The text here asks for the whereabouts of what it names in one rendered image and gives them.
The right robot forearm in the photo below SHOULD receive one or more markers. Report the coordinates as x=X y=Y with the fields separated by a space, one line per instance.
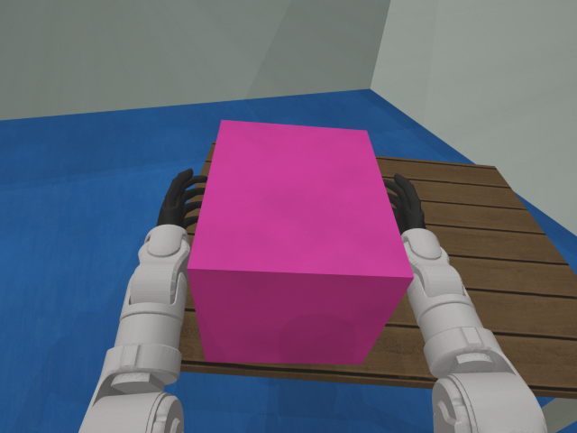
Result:
x=456 y=341

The table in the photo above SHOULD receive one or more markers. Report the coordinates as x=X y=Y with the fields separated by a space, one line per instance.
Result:
x=523 y=291

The right robot upper arm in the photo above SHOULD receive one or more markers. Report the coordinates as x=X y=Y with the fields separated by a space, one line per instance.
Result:
x=484 y=403

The left robot hand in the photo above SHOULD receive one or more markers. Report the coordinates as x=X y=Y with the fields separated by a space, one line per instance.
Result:
x=173 y=209

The left robot upper arm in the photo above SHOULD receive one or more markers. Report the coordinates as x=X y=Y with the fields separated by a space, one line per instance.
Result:
x=155 y=412

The right robot hand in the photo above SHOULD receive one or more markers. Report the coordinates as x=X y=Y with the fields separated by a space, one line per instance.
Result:
x=408 y=212

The carton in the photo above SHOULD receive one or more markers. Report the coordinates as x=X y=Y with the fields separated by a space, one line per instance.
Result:
x=297 y=257

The left robot forearm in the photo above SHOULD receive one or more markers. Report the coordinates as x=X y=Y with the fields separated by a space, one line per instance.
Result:
x=146 y=355

